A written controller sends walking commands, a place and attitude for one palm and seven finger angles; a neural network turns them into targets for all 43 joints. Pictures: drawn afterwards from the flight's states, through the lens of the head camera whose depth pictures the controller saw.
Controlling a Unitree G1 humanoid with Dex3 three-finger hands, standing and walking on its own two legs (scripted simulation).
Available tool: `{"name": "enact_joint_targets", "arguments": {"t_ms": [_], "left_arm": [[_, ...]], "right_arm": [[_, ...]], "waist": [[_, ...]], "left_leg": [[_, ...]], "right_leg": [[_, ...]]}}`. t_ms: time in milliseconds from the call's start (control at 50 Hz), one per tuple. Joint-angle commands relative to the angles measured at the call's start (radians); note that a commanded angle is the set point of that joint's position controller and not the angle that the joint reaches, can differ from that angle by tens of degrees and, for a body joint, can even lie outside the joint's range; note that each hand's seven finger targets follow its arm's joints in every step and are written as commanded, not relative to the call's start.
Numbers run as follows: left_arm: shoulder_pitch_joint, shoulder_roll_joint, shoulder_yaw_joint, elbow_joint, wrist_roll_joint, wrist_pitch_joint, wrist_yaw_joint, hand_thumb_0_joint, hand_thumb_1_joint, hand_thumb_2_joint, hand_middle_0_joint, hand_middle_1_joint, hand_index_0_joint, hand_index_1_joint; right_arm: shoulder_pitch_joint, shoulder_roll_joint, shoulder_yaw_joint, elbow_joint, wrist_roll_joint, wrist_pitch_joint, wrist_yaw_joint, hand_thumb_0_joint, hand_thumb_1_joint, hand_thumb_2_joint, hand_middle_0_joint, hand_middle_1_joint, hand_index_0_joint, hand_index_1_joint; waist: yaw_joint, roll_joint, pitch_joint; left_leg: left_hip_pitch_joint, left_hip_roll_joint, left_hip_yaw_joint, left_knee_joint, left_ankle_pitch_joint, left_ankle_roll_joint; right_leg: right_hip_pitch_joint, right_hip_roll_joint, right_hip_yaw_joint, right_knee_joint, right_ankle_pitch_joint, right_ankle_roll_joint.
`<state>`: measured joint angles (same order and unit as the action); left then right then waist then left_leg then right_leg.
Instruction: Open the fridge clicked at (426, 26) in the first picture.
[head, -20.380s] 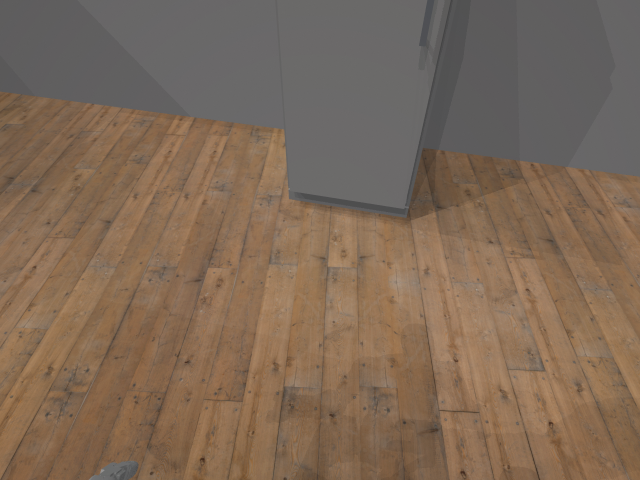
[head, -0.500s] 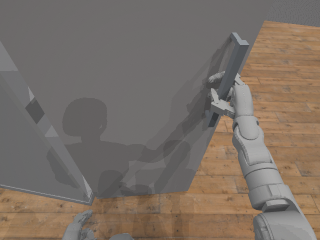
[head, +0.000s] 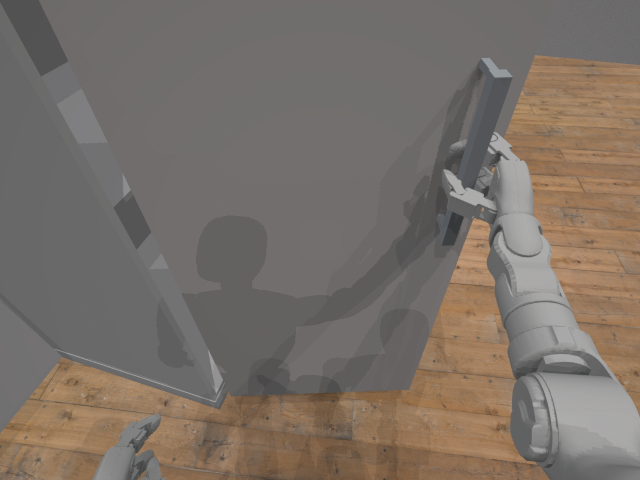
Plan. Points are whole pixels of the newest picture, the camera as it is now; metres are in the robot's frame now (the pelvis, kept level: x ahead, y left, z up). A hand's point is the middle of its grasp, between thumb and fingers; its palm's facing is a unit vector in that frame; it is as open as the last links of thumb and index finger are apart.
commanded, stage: loosen the grip on the handle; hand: right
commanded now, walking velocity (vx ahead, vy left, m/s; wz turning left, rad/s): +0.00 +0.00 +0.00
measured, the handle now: (464, 164) +0.49 -0.13 +0.17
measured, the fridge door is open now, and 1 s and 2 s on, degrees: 71 68 68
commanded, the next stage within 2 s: slip the hand off the handle in 0.44 s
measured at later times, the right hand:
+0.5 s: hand (452, 197) +0.47 -0.12 +0.13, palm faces +0.06 +0.99 -0.11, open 14.1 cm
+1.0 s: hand (513, 211) +0.46 -0.20 +0.12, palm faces +0.09 +0.99 -0.13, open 14.7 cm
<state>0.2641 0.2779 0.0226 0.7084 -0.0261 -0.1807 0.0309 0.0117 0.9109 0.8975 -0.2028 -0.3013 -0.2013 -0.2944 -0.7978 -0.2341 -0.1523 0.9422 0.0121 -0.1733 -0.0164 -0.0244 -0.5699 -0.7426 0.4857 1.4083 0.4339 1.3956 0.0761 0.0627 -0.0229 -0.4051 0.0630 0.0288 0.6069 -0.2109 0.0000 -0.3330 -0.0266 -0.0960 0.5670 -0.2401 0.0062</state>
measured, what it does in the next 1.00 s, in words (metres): stands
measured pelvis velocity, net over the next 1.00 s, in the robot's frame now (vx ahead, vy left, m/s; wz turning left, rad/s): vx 0.04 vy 0.00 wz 0.00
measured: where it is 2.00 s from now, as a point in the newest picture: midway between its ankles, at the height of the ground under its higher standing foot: outside the picture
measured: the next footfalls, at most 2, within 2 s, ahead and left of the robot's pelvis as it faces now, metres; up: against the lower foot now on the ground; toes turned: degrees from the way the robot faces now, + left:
none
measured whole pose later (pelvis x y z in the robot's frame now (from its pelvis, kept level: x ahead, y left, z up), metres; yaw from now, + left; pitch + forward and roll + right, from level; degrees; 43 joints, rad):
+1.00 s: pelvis +0.04 +0.00 -0.01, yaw +0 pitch +6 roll +0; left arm 0.31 0.27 0.00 0.66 -0.04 -0.07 0.01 0.01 0.91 0.90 -0.20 -0.30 -0.20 -0.29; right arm -0.60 -0.36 -0.25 0.82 0.08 -0.33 0.13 -0.01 0.55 -0.20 0.25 1.15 0.25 1.15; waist 0.04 0.01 -0.06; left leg -0.48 0.04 0.04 0.65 -0.28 0.00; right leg -0.44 -0.05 -0.07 0.66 -0.33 0.01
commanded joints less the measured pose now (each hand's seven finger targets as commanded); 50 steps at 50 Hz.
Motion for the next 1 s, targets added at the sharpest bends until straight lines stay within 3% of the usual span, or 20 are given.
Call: {"name": "enact_joint_targets", "arguments": {"t_ms": [0,40,80,100,120,180,200,220,240,280,300,440,500,520,560,620,800,900,940,980], "left_arm": [[-0.003,0.13,0.029,-0.125,0.01,-0.046,-0.035,0.0,0.9,0.9,-0.2,-0.3,-0.2,-0.3],[-0.01,0.134,0.024,-0.143,0.004,-0.052,-0.042,0.0,0.9,0.9,-0.2,-0.3,-0.2,-0.3],[-0.003,0.133,0.021,-0.141,-0.001,-0.058,-0.044,0.0,0.9,0.9,-0.2,-0.3,-0.2,-0.3],[0.005,0.135,0.021,-0.139,-0.001,-0.059,-0.046,0.0,0.9,0.9,-0.2,-0.3,-0.2,-0.3],[0.013,0.131,0.019,-0.139,-0.001,-0.06,-0.048,0.0,0.9,0.9,-0.2,-0.3,-0.2,-0.3],[0.022,0.129,0.014,-0.134,0.002,-0.064,-0.04,0.0,0.9,0.9,-0.2,-0.3,-0.2,-0.3],[0.026,0.134,0.014,-0.128,0.004,-0.062,-0.034,0.0,0.9,0.9,-0.2,-0.3,-0.2,-0.3],[0.027,0.127,0.009,-0.129,0.006,-0.063,-0.035,0.0,0.9,0.9,-0.2,-0.3,-0.2,-0.3],[0.046,0.138,0.012,-0.107,0.013,-0.054,-0.026,0.0,0.9,0.9,-0.2,-0.3,-0.2,-0.3],[0.048,0.121,0.011,-0.121,0.015,-0.046,-0.029,0.0,0.9,0.9,-0.2,-0.3,-0.2,-0.3],[0.055,0.124,0.015,-0.12,0.016,-0.041,-0.028,0.0,0.9,0.9,-0.2,-0.3,-0.2,-0.3],[0.061,0.116,0.026,-0.138,0.01,0.0,-0.031,0.0,0.9,0.9,-0.2,-0.3,-0.2,-0.3],[0.047,0.109,0.032,-0.155,0.006,0.006,-0.031,0.0,0.9,0.9,-0.2,-0.3,-0.2,-0.3],[0.077,0.12,0.024,-0.105,0.009,0.017,-0.021,0.0,0.9,0.9,-0.2,-0.3,-0.2,-0.3],[0.088,0.131,0.033,-0.107,0.007,0.027,-0.019,0.0,0.9,0.9,-0.2,-0.3,-0.2,-0.3],[0.074,0.118,0.033,-0.122,0.004,0.029,-0.015,0.0,0.9,0.9,-0.2,-0.3,-0.2,-0.3],[0.072,0.137,0.036,-0.144,-0.009,0.059,-0.011,0.0,0.9,0.9,-0.2,-0.3,-0.2,-0.3],[0.067,0.136,0.03,-0.156,-0.008,0.075,-0.004,0.0,0.9,0.9,-0.2,-0.3,-0.2,-0.3],[0.059,0.129,0.026,-0.157,-0.012,0.075,-0.003,0.0,0.9,0.9,-0.2,-0.3,-0.2,-0.3],[0.061,0.133,0.025,-0.154,-0.012,0.076,0.002,0.0,0.9,0.9,-0.2,-0.3,-0.2,-0.3]], "right_arm": [[-0.422,-0.078,0.017,-0.207,-0.012,-0.165,-0.083,0.0,0.067,-0.433,0.45,1.4,0.45,1.4],[-0.43,-0.063,0.052,-0.184,-0.013,-0.185,-0.094,0.0,0.308,-0.317,0.45,1.4,0.45,1.4],[-0.439,-0.04,0.087,-0.179,-0.025,-0.183,-0.097,0.0,0.55,-0.2,0.423,1.367,0.423,1.367],[-0.457,-0.057,0.079,-0.2,-0.031,-0.184,-0.105,0.0,0.55,-0.2,0.41,1.35,0.41,1.35],[-0.457,-0.034,0.103,-0.201,-0.041,-0.177,-0.109,0.0,0.55,-0.2,0.397,1.333,0.397,1.333],[-0.502,-0.043,0.087,-0.224,-0.024,-0.163,-0.131,0.0,0.55,-0.2,0.357,1.283,0.357,1.283],[-0.507,-0.094,0.039,-0.221,-0.017,-0.166,-0.142,0.0,0.55,-0.2,0.343,1.267,0.343,1.267],[-0.529,-0.076,0.062,-0.239,-0.022,-0.169,-0.146,0.0,0.55,-0.2,0.33,1.25,0.33,1.25],[-0.501,-0.227,-0.048,-0.167,-0.052,-0.173,-0.152,0.0,0.55,-0.2,0.317,1.233,0.317,1.233],[-0.513,-0.146,0.014,-0.243,-0.049,-0.193,-0.136,0.0,0.55,-0.2,0.29,1.2,0.29,1.2],[-0.463,-0.178,-0.023,-0.228,-0.043,-0.195,-0.133,0.0,0.55,-0.2,0.277,1.183,0.277,1.183],[-0.279,-0.181,-0.062,-0.355,0.007,-0.162,-0.094,0.0,0.55,-0.2,0.25,1.15,0.25,1.15],[-0.247,-0.148,-0.017,-0.466,-0.003,-0.173,-0.077,0.0,0.55,-0.2,0.25,1.15,0.25,1.15],[-0.375,-0.171,0.0,-0.312,-0.021,-0.167,-0.078,0.0,0.55,-0.2,0.25,1.15,0.25,1.15],[-0.372,-0.24,-0.059,-0.282,-0.015,-0.182,-0.062,0.0,0.55,-0.2,0.25,1.15,0.25,1.15],[-0.392,-0.235,-0.057,-0.374,0.008,-0.222,-0.022,0.0,0.55,-0.2,0.25,1.15,0.25,1.15],[-0.241,-0.284,-0.108,-0.301,0.07,-0.208,0.097,0.0,0.55,-0.2,0.25,1.15,0.25,1.15],[-0.226,-0.361,-0.159,-0.35,0.08,-0.223,0.137,0.0,0.55,-0.2,0.25,1.15,0.25,1.15],[-0.276,-0.323,-0.114,-0.372,0.081,-0.227,0.157,0.0,0.55,-0.2,0.25,1.15,0.25,1.15],[-0.268,-0.356,-0.142,-0.352,0.088,-0.228,0.171,0.0,0.55,-0.2,0.25,1.15,0.25,1.15]], "waist": [[0.003,-0.005,-0.204],[0.014,0.061,-0.187],[0.007,-0.008,-0.192],[0.006,-0.081,-0.209],[0.008,-0.084,-0.227],[0.013,-0.008,-0.251],[0.009,0.019,-0.25],[0.013,0.002,-0.275],[-0.003,0.011,-0.258],[-0.002,-0.031,-0.313],[-0.017,0.004,-0.328],[-0.055,-0.005,-0.356],[-0.052,-0.054,-0.361],[0.024,0.007,-0.247],[0.001,0.012,-0.278],[-0.022,-0.104,-0.43],[-0.037,-0.016,-0.34],[-0.044,-0.034,-0.347],[-0.026,-0.075,-0.348],[-0.026,-0.081,-0.345]], "left_leg": [[-0.039,-0.044,0.028,-0.066,-0.088,0.039],[-0.056,-0.047,0.009,-0.073,-0.146,0.028],[-0.076,-0.048,0.005,-0.056,-0.15,0.033],[-0.083,-0.045,0.005,-0.045,-0.136,0.037],[-0.087,-0.049,0.003,-0.041,-0.125,0.037],[-0.063,-0.052,0.0,-0.048,-0.131,0.027],[-0.048,-0.052,0.001,-0.05,-0.131,0.025],[-0.04,-0.054,-0.003,-0.048,-0.12,0.022],[-0.026,-0.051,-0.01,-0.05,-0.114,0.022],[-0.007,-0.053,-0.006,-0.044,-0.072,0.024],[0.023,-0.056,-0.002,-0.04,-0.048,0.026],[0.135,-0.061,-0.008,-0.045,0.156,0.023],[0.143,-0.061,-0.007,-0.043,0.188,0.026],[0.05,-0.061,-0.006,-0.057,0.147,0.014],[0.067,-0.059,-0.022,-0.071,0.075,0.011],[0.134,-0.057,-0.027,-0.035,0.174,0.023],[0.145,-0.059,-0.021,-0.037,0.24,0.02],[0.154,-0.058,-0.026,-0.026,0.243,0.018],[0.119,-0.06,-0.025,-0.025,0.225,0.017],[0.098,-0.063,-0.023,-0.026,0.193,0.02]], "right_leg": [[0.03,-0.003,0.114,-0.118,-0.193,-0.007],[-0.011,-0.003,0.095,-0.106,-0.25,-0.016],[-0.007,-0.001,0.102,-0.107,-0.279,-0.011],[0.008,0.003,0.105,-0.104,-0.278,-0.006],[0.022,0.001,0.114,-0.105,-0.273,-0.006],[0.0,0.0,0.112,-0.095,-0.265,-0.011],[-0.012,-0.002,0.117,-0.097,-0.26,-0.012],[-0.005,0.001,0.108,-0.091,-0.233,-0.014],[-0.043,0.005,0.099,-0.077,-0.21,-0.02],[-0.008,0.009,0.086,-0.067,-0.133,-0.02],[-0.006,0.003,0.092,-0.065,-0.092,-0.02],[0.005,0.011,0.042,-0.039,0.13,-0.022],[0.034,0.012,0.036,-0.034,0.17,-0.026],[-0.016,0.011,0.046,-0.02,0.104,-0.027],[-0.041,0.025,0.039,-0.018,0.025,-0.03],[0.031,0.033,0.038,-0.002,0.111,-0.028],[-0.037,0.036,0.036,0.009,0.138,-0.035],[-0.046,0.034,0.039,0.017,0.136,-0.036],[-0.027,0.033,0.042,0.02,0.121,-0.035],[-0.025,0.032,0.051,0.026,0.103,-0.033]]}}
